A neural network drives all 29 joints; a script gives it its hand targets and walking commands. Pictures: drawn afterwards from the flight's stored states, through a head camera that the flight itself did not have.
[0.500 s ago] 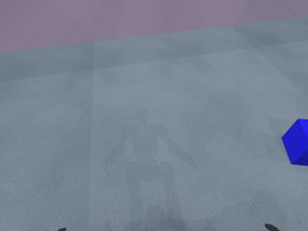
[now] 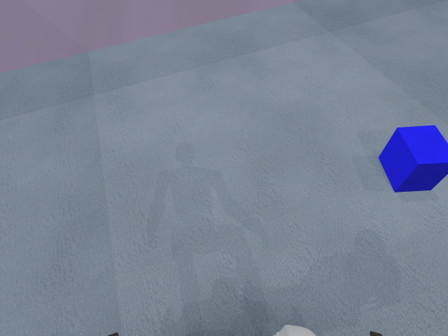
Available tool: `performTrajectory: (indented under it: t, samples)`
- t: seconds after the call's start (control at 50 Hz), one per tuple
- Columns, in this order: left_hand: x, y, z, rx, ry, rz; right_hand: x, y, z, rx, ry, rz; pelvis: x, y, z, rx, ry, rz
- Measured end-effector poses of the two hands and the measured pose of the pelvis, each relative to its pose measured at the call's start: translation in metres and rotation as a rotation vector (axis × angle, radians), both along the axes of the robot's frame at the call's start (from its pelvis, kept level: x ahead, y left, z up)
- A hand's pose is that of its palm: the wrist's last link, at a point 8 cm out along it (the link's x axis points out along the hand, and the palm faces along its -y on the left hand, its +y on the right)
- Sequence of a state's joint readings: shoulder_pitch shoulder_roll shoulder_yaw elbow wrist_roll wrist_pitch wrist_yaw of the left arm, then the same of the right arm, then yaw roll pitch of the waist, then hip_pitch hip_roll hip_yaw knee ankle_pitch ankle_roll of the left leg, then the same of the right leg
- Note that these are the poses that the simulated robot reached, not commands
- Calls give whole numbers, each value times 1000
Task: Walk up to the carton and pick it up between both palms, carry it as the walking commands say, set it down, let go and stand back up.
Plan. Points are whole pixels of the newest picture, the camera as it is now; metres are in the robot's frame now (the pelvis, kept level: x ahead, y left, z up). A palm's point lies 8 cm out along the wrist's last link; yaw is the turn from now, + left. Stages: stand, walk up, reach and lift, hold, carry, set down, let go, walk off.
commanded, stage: walk up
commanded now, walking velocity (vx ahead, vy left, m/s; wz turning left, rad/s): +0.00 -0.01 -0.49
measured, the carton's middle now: (414, 159) +0.95 -0.87 -0.65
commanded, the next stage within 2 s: none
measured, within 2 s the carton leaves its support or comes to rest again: neither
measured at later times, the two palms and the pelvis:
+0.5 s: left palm out of the picture +0.13 +0.21 -0.12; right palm out of the picture +0.06 -0.32 -0.10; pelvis +0.02 -0.03 +0.01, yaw -17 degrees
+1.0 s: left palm (262, 216) +0.40 -0.05 -0.14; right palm out of the picture -0.02 -0.40 -0.15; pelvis +0.16 -0.20 -0.02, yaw -30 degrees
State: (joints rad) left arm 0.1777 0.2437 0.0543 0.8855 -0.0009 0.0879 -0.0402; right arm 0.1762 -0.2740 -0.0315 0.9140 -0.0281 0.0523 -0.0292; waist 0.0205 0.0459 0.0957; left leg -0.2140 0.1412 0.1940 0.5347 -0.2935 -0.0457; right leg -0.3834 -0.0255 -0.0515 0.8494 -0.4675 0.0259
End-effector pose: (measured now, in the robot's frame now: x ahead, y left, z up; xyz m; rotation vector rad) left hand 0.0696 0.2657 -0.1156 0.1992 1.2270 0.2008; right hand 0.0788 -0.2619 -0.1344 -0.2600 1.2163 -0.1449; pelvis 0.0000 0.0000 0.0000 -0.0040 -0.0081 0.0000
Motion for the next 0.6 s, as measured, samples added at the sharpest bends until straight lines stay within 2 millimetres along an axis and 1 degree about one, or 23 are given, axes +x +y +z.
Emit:
performTrajectory:
  t: [0.06, 0.1, 0.16, 0.22, 0.3, 0.38, 0.46, 0.5, 0.52, 0.56, 0.6]
  samples:
    - [17, -21, -3, 24, -26, -69, -12, -10, -19, 49, 9, -47, 0, -17, -10, 24, 5, -46]
    - [22, -33, -4, 37, -28, -99, -18, -18, -24, 64, 16, -71, -3, -25, -13, 24, 11, -78]
    - [20, -47, 4, 40, -1, -135, -21, -30, -14, 66, 2, -118, -5, -33, -2, 39, 19, -117]
    - [20, -54, 11, 46, 7, -145, -22, -43, -1, 56, -26, -147, -5, -38, 7, 58, 20, -144]
    - [22, -59, 17, 47, 6, -182, -19, -59, 11, 24, -69, -190, -4, -38, 13, 64, 19, -193]
    - [28, -59, 16, 16, 15, -211, -15, -63, 25, 6, -109, -202, 3, -37, 16, 66, 29, -231]
    - [50, -55, 5, -14, 3, -254, -13, -58, 35, -24, -143, -224, 16, -35, 13, 42, 42, -263]
    - [64, -52, -6, -25, 9, -294, -14, -57, 34, -54, -177, -253, 24, -29, 5, 9, 51, -288]
    - [73, -51, -11, -25, 15, -320, -19, -56, 33, -71, -184, -272, 27, -27, 1, 2, 53, -293]
    - [96, -57, -10, -32, 5, -359, -40, -53, 32, -88, -143, -313, 36, -28, 3, 10, 41, -315]
    - [124, -69, -5, -58, -33, -389, -70, -49, 32, -93, -58, -362, 46, -33, 7, -1, 35, -326]
